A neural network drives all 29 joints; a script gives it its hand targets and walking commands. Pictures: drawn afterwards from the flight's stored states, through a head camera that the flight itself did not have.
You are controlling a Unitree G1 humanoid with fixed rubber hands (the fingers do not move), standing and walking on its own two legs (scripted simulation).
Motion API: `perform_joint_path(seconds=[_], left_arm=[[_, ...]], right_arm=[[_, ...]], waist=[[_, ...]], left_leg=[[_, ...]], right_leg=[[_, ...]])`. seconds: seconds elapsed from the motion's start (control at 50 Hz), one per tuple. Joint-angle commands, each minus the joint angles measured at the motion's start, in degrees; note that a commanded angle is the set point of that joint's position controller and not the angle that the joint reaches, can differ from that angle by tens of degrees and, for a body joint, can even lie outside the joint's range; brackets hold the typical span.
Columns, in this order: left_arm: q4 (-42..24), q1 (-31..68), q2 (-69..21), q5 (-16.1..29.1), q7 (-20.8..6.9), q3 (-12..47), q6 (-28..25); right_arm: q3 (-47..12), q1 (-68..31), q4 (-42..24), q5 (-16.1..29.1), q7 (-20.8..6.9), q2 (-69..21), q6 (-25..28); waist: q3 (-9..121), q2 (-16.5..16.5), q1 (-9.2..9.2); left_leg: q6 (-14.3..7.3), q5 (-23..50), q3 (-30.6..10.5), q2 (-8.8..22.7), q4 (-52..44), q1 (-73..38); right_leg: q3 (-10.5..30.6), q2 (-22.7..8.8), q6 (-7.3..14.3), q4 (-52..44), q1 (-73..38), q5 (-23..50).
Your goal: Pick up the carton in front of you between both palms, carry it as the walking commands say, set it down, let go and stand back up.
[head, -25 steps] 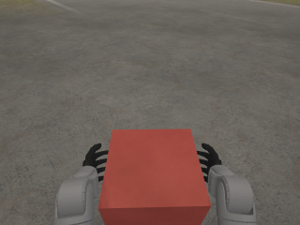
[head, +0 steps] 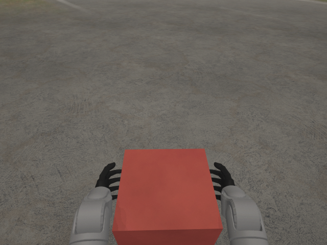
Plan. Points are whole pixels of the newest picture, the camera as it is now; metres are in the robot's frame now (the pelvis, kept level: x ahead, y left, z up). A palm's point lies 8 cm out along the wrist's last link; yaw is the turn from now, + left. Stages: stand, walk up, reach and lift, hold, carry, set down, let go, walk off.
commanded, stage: carry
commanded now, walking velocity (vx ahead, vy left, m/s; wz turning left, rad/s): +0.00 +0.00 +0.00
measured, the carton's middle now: (165, 208) +0.27 +0.00 -0.04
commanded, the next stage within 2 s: hold in 0.84 s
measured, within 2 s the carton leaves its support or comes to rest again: neither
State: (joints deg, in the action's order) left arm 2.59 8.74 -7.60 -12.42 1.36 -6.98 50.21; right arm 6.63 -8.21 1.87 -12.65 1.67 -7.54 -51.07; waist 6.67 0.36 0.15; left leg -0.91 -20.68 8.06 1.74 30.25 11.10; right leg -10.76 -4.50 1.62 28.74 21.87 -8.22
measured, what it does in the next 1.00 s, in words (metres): stands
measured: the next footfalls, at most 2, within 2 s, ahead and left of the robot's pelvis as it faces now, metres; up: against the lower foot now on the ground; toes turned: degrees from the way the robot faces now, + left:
none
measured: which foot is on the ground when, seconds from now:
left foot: down 0.00-1.00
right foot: down 0.00-1.00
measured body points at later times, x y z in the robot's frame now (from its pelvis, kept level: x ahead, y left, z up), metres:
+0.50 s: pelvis +0.00 +0.01 +0.00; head -0.02 +0.00 +0.45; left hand +0.30 +0.16 +0.03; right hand +0.30 -0.14 +0.03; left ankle -0.05 +0.10 -0.73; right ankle +0.08 -0.11 -0.73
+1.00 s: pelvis -0.01 +0.01 +0.01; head -0.02 +0.00 +0.46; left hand +0.28 +0.18 +0.03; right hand +0.29 -0.12 +0.03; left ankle -0.05 +0.10 -0.73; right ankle +0.07 -0.13 -0.73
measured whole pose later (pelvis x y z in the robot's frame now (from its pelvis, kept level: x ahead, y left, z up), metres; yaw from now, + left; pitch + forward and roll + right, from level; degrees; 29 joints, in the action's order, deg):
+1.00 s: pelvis -0.01 +0.01 +0.01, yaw +6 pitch -5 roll +0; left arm 12.4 12.6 -8.2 -14.0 0.4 -9.2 38.6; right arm 9.1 -9.5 7.1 -14.0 2.0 -7.7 -41.4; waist -2.5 1.3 -0.5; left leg -2.0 -16.6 1.7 -1.4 24.2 3.0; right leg 2.5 -1.5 -1.8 21.9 11.1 -6.4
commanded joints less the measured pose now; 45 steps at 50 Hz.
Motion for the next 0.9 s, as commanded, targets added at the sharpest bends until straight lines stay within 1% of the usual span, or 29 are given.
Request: perform_joint_path(seconds=[0.0, 0.08, 0.14, 0.18, 0.24, 0.3, 0.38, 0.5, 0.82, 0.84, 0.86, 0.88], left_arm=[[0.30, 25.89, -46.72, 12.94, -11.94, 27.81, -6.02], [6.32, 28.86, -48.48, 10.51, -12.53, 24.50, -11.34], [8.45, 30.54, -50.96, 10.21, -13.10, 24.46, -13.81], [8.59, 30.63, -52.15, 10.44, -13.33, 25.11, -14.35], [6.93, 29.35, -53.10, 11.59, -13.39, 27.01, -13.55], [4.37, 27.33, -52.68, 12.74, -13.14, 28.75, -11.43], [3.97, 26.22, -51.07, 12.24, -12.95, 27.92, -10.11], [3.26, 28.12, -51.59, 13.02, -13.03, 28.92, -10.40], [3.76, 27.80, -51.74, 12.80, -13.12, 28.74, -10.17], [6.31, 24.50, -54.18, 11.80, -13.33, 27.14, -11.03], [5.01, 24.04, -52.36, 10.85, -12.68, 26.26, -12.53], [6.13, 22.64, -51.37, 9.85, -12.27, 24.92, -12.99]], right_arm=[[-28.06, -27.33, -0.78, 13.16, -11.85, -46.17, 6.64], [-24.68, -30.16, 5.18, 10.70, -12.30, -47.97, 11.92], [-24.64, -31.82, 7.31, 10.42, -12.83, -50.39, 14.39], [-25.37, -32.02, 7.46, 10.76, -13.08, -51.56, 14.94], [-27.46, -31.04, 5.80, 12.17, -13.23, -52.55, 14.15], [-29.38, -29.27, 3.27, 13.51, -13.08, -52.19, 12.02], [-28.47, -28.04, 3.07, 13.01, -12.90, -50.61, 10.72], [-28.91, -29.50, 2.39, 13.41, -12.92, -50.93, 11.00], [-28.50, -29.31, 2.98, 13.31, -13.13, -51.06, 10.85], [-28.38, -24.74, 1.69, 13.33, -13.28, -52.25, 10.75], [-28.02, -25.76, -0.99, 13.35, -13.39, -49.55, 11.79], [-28.99, -26.96, -1.57, 13.48, -13.56, -50.18, 11.94]], waist=[[9.67, -0.52, 0.04], [10.54, -0.64, 0.04], [11.73, -0.65, 0.00], [12.60, -0.63, -0.04], [13.70, -0.59, -0.09], [14.21, -0.54, -0.07], [13.14, -0.40, -0.03], [11.90, -0.21, -0.02], [11.78, 0.03, -0.02], [3.42, 8.38, -0.55], [5.63, 7.75, 0.24], [6.85, 3.43, 0.98]], left_leg=[[-1.13, 6.25, -6.17, 6.77, -7.16, 4.63], [-1.27, 6.17, -6.18, 6.64, -6.95, 4.55], [-1.33, 7.23, -6.18, 6.51, -6.42, 4.03], [-1.32, 8.52, -6.13, 6.45, -5.90, 3.52], [-1.27, 10.85, -6.04, 6.44, -5.05, 2.79], [-1.23, 13.05, -5.93, 6.51, -4.37, 2.26], [-1.23, 13.37, -5.82, 6.68, -4.44, 2.72], [-1.33, 11.90, -5.99, 6.85, -5.15, 3.28], [-1.46, 13.57, -5.90, 6.98, -5.07, 3.02], [-1.32, 27.95, -15.53, -2.04, -11.10, 9.82], [-1.32, 30.91, -16.68, -2.29, -10.85, 7.69], [-0.73, 34.08, -16.42, -3.37, -9.75, 0.19]], right_leg=[[7.33, -5.56, -0.18, -3.21, -10.40, 5.72], [7.44, -5.48, -0.06, -3.11, -10.71, 5.93], [7.43, -5.48, 0.06, -2.74, -11.17, 7.14], [7.35, -5.53, 0.12, -2.38, -11.49, 8.38], [7.19, -5.61, 0.20, -1.76, -11.82, 10.29], [6.99, -5.67, 0.22, -1.17, -11.91, 11.90], [6.88, -5.62, 0.14, -1.02, -11.36, 11.80], [6.80, -5.44, -0.14, -1.36, -10.70, 9.89], [6.22, -5.18, -0.51, -1.05, -10.74, 9.89], [13.43, 10.98, 0.56, -0.50, -30.26, 16.34], [15.09, 9.63, 0.51, -1.18, -31.48, 18.64], [15.25, 9.65, -0.17, -3.11, -27.91, 20.55]])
